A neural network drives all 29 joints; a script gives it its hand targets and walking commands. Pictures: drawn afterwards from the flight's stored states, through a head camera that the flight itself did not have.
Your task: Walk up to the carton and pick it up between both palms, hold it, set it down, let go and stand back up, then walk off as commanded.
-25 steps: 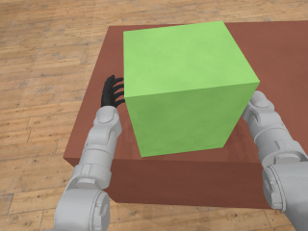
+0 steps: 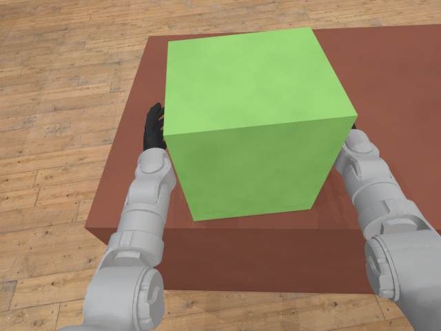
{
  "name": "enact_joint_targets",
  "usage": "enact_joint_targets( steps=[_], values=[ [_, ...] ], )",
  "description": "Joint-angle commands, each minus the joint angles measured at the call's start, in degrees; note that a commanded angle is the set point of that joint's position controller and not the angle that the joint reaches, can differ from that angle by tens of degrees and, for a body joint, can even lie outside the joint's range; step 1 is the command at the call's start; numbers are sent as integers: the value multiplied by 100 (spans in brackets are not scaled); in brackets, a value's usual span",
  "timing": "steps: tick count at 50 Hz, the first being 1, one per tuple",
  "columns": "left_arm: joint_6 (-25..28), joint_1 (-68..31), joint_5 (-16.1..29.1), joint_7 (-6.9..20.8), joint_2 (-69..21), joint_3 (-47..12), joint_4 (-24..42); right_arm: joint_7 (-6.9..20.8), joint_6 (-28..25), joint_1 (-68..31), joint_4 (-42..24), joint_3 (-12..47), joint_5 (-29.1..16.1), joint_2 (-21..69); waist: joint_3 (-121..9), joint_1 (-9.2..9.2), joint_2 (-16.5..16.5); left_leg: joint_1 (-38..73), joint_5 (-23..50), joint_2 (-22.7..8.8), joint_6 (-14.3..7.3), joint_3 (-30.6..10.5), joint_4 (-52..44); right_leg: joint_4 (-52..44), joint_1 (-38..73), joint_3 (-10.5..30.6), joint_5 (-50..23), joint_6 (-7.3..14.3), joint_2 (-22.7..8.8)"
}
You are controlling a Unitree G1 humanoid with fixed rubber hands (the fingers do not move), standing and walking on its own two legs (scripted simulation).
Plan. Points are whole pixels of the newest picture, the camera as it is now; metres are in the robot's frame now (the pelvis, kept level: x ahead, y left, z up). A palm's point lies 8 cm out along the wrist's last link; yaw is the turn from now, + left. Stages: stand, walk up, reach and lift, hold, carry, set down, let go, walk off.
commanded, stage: reach and lift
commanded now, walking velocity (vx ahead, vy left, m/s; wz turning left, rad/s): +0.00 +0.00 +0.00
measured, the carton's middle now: (246, 133) +0.47 +0.03 +0.08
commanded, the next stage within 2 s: none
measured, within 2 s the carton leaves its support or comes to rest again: leaves its support in 1.06 s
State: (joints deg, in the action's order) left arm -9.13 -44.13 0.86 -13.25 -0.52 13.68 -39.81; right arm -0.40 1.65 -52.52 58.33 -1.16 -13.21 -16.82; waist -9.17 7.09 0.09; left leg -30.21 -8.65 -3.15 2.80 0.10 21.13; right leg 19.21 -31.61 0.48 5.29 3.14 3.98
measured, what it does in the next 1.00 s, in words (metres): stands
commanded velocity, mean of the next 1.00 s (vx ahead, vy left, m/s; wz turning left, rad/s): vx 0.00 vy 0.00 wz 0.00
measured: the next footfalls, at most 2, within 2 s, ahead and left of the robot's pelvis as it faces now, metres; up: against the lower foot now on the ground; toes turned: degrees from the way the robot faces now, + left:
none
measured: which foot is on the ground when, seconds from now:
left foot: down 0.00-1.00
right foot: down 0.00-1.00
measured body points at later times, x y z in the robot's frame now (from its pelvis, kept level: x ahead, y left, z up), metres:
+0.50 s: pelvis +0.01 +0.00 +0.01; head +0.07 +0.00 +0.45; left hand +0.41 +0.20 +0.08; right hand +0.48 -0.14 +0.09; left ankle +0.00 +0.15 -0.74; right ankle +0.02 -0.08 -0.74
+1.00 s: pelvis +0.01 +0.01 +0.01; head +0.06 +0.01 +0.45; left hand +0.41 +0.20 +0.09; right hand +0.47 -0.13 +0.09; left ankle +0.00 +0.15 -0.74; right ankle +0.02 -0.08 -0.74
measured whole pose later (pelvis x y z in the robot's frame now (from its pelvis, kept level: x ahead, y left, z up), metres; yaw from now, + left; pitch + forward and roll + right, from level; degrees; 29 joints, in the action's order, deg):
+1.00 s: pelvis +0.01 +0.01 +0.01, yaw +2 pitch +13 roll +0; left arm -6.3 -37.1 -12.1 -9.3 -6.8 21.3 -35.7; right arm 4.3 -10.0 -47.8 63.5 -16.7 6.1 -10.6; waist -7.7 5.3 -0.9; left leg -21.8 -8.9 -2.4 2.1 -0.1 18.2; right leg 16.7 -22.9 -2.0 6.4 2.7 2.6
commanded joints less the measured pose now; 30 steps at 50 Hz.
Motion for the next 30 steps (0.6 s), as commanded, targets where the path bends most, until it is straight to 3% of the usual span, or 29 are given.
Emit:
enact_joint_targets(
  steps=[1,2,3,5,6,7,9,10,11,12,13,14,16,17,18,19,20,21,22,23,24,26,27,30],
  values=[
    [365,-2936,-212,97,47,-248,1198,59,-406,-3267,-1256,-71,110,-378,-4152,-60,-545,1107,1507,351,-98,290,47,475,3475,18,-2844,-574,-273],
    [370,-3040,-204,136,-154,-325,1215,141,-374,-3447,-1228,-8,167,-233,-4045,46,-538,1175,1417,290,-85,291,-1,447,3334,-31,-2469,-574,-262],
    [427,-3309,-219,106,-300,-439,1454,189,-422,-3508,-1403,-98,167,-129,-4342,-53,-337,1344,1441,270,-35,282,21,403,3125,-87,-2308,-509,-231],
    [450,-2893,-337,105,-277,-341,1301,211,-545,-3507,-1684,-222,428,-159,-4269,-33,-433,1502,1790,267,-8,265,109,410,3264,-111,-2659,-440,-181],
    [412,-2843,-356,80,-330,-336,1399,216,-523,-3302,-1184,-375,477,-285,-4174,-138,-479,1732,1977,224,19,253,113,336,3190,-193,-2784,-437,-99],
    [383,-2888,-477,172,-374,-133,1197,265,-502,-3410,-1253,-261,562,-95,-3926,30,-640,1506,1733,309,-32,361,55,327,3381,-159,-2663,-492,-178],
    [471,-2923,-672,428,-458,146,749,366,-509,-3323,-1356,-159,856,697,-3794,133,-1062,739,1184,409,-235,452,-170,412,4045,78,-2850,-614,-429],
    [496,-2945,-736,487,-879,-19,720,423,-557,-3491,-1376,-305,1009,991,-3676,162,-951,684,1147,370,-212,396,-352,457,4102,-23,-2776,-616,-432],
    [597,-3352,-909,638,-1466,-186,932,596,-622,-3496,-1157,-361,1277,1666,-3768,24,-819,800,1082,413,-169,452,-393,441,4125,-96,-2746,-639,-419],
    [626,-3254,-999,835,-2210,-419,880,786,-748,-3473,-1298,-185,1547,2537,-4019,91,-671,1023,1432,402,-149,498,-341,536,4169,-160,-3226,-602,-467],
    [625,-3231,-1201,954,-2408,-241,607,890,-833,-3660,-1169,-414,1879,2767,-3903,-38,-848,966,1257,400,-164,455,-380,532,4180,-222,-3119,-601,-412],
    [657,-3220,-1288,1100,-2643,-425,528,996,-898,-3374,-996,-432,2113,3240,-3921,-101,-723,878,1350,444,-132,543,-380,567,4362,-249,-3498,-639,-491],
    [642,-2866,-1543,1170,-2643,-271,303,1163,-1084,-3167,-664,-554,2358,3298,-3535,107,-622,959,1361,446,-141,611,-423,535,4383,-334,-3554,-618,-465],
    [604,-2626,-1594,1162,-2743,-303,282,1210,-1148,-3166,-658,-714,2435,3194,-3482,21,-597,1282,1453,399,-126,573,-439,481,4203,-463,-3440,-638,-381],
    [699,-3071,-1488,1154,-2829,-528,648,1223,-1218,-3078,-624,-707,2371,3235,-3755,-81,-359,1302,1482,412,-103,565,-386,491,4285,-387,-3676,-647,-450],
    [659,-2662,-1549,1201,-2746,-365,397,1202,-1282,-3181,-757,-647,2482,3187,-3260,27,-550,1062,1414,452,-133,591,-433,502,4368,-353,-3847,-668,-478],
    [686,-2847,-1479,1192,-2815,-502,422,1209,-1346,-3147,-609,-847,2538,3174,-3182,-135,-500,1085,1372,410,-124,574,-441,481,4356,-377,-3648,-669,-461],
    [639,-2853,-1509,1206,-2711,-349,351,1230,-1364,-3292,-752,-738,2511,3185,-2978,46,-588,853,1136,399,-172,618,-542,409,4411,-329,-3403,-654,-467],
    [607,-2628,-1523,1202,-2619,-193,296,1254,-1277,-3052,-551,-672,2479,3135,-2678,33,-847,806,1080,429,-254,619,-629,482,4559,-318,-3603,-742,-484],
    [578,-2509,-1493,1204,-2609,-290,255,1244,-1309,-3149,-582,-759,2574,3081,-2778,0,-823,815,1189,385,-244,609,-709,535,4430,-387,-3547,-759,-483],
    [607,-2576,-1513,1178,-2809,-366,430,1239,-1336,-3127,-676,-547,2426,3257,-3019,100,-830,943,1311,344,-243,624,-636,539,4504,-338,-3601,-720,-438],
    [597,-2729,-1477,1105,-2869,-622,526,1260,-1366,-3005,-373,-858,2543,3093,-3104,-207,-428,1322,1450,316,-112,575,-519,404,4090,-486,-3123,-576,-337],
    [578,-2536,-1476,1086,-2757,-510,464,1295,-1354,-3146,-581,-710,2458,3010,-3204,-5,-564,1455,1620,313,-146,588,-466,362,4117,-445,-3156,-580,-341],
    [556,-2665,-1458,978,-3070,-825,762,1315,-1401,-2972,-469,-770,2366,2895,-3210,-122,-341,1829,1854,268,-47,459,-353,224,3696,-536,-2830,-407,-190]
  ],
)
